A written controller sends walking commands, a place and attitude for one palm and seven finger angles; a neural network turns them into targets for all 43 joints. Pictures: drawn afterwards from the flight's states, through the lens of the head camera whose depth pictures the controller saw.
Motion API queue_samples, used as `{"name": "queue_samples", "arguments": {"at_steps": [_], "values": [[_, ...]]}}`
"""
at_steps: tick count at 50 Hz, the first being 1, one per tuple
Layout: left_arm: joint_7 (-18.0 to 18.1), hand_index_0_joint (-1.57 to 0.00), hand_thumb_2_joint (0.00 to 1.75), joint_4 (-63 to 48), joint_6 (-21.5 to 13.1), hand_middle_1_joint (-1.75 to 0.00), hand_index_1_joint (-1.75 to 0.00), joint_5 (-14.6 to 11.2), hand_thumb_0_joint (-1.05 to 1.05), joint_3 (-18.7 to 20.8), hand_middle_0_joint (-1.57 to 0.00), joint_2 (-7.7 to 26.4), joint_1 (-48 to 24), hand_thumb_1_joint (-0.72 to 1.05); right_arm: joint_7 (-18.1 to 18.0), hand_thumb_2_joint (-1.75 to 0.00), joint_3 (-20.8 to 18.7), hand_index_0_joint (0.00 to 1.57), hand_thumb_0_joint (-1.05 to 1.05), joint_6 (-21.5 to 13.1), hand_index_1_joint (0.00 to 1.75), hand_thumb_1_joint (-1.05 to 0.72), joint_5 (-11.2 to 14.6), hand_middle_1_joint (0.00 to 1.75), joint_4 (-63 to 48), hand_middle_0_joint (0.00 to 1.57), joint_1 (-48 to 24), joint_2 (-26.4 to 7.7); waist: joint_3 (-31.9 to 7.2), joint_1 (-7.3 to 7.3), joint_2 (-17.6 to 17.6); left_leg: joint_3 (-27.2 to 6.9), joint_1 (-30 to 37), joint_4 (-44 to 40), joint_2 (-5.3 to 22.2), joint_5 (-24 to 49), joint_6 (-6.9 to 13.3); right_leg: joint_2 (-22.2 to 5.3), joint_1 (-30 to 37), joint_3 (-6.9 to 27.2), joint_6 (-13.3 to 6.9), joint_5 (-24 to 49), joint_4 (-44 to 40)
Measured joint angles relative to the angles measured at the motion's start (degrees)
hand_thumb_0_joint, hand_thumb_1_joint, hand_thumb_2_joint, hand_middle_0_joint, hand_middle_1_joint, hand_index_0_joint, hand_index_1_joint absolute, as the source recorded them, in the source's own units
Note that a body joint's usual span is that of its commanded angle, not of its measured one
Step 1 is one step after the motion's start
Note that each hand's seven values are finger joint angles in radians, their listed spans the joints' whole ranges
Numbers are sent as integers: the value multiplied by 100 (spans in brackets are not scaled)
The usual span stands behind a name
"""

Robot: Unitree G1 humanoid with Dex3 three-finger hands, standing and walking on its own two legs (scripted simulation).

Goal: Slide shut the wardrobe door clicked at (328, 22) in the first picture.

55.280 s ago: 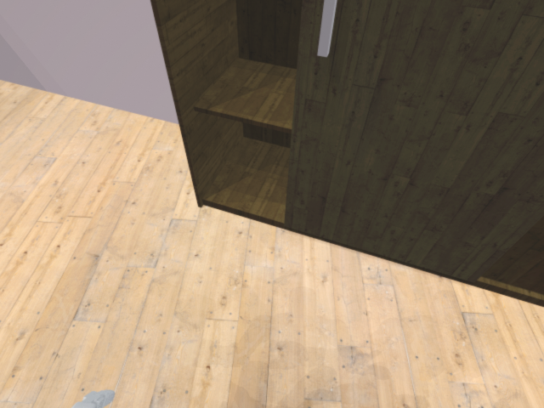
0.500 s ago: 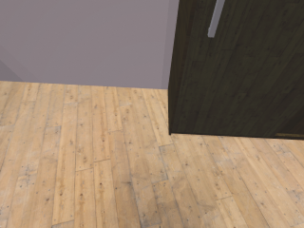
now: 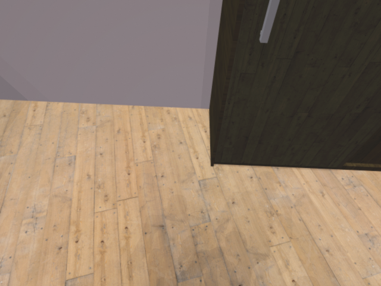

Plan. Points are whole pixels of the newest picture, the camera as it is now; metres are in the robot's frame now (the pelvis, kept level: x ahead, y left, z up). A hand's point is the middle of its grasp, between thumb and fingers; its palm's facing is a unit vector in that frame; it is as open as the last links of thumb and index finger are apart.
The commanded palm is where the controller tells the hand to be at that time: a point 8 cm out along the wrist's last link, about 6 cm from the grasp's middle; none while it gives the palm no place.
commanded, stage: look to check the result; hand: right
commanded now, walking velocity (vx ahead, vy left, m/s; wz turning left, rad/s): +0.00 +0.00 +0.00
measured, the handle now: (272, 1) +0.90 -0.19 +0.21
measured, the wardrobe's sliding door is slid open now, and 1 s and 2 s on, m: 0.00 0.00 0.00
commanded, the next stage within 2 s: stand and wait in 0.24 s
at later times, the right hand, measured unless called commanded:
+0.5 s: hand out of the picture +0.07 -0.23 -0.16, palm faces -0.03 +0.94 -0.33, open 7.4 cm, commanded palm none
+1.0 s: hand out of the picture +0.07 -0.22 -0.16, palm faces -0.05 +0.94 -0.33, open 7.4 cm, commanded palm none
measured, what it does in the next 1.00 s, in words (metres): stands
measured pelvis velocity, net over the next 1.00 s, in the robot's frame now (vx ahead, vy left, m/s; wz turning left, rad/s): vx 0.01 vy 0.02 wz -0.01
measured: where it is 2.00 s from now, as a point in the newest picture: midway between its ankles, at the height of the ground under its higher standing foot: outside the picture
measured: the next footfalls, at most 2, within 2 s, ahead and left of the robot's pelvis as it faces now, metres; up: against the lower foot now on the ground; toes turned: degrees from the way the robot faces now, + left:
none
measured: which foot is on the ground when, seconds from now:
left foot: down 0.00-1.00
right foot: down 0.00-1.00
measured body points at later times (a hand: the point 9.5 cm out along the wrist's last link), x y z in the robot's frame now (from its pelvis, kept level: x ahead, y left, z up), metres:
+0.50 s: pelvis +0.00 +0.01 +0.00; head +0.02 +0.02 +0.45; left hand +0.07 +0.29 -0.14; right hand +0.07 -0.28 -0.13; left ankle -0.05 +0.14 -0.74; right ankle +0.01 -0.10 -0.74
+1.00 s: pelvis +0.01 +0.02 +0.00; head +0.03 +0.03 +0.45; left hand +0.08 +0.31 -0.14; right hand +0.08 -0.27 -0.13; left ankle -0.05 +0.14 -0.74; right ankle +0.01 -0.10 -0.74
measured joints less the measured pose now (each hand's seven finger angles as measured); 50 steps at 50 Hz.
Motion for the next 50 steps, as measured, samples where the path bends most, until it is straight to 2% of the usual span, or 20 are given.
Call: {"name": "queue_samples", "arguments": {"at_steps": [26, 50], "values": [[-85, -20, 90, -80, -8, -30, -29, -9, 1, -10, -20, 593, -496, 91, 93, -90, -25, 20, 0, -58, 30, -90, -1, 30, -161, 20, -603, -635, -44, 33, -16, 73, 148, -299, -77, 151, 74, -40, 112, 68, 75, 171, -273], [-98, -20, 90, -57, 1, -30, -29, -24, 1, -54, -21, 695, -558, 91, 115, -90, 18, 20, 0, -51, 30, -90, 7, 30, -133, 20, -600, -700, -16, 24, -8, 84, 220, -420, -150, 151, 147, -98, 187, 82, 164, 189, -395]]}}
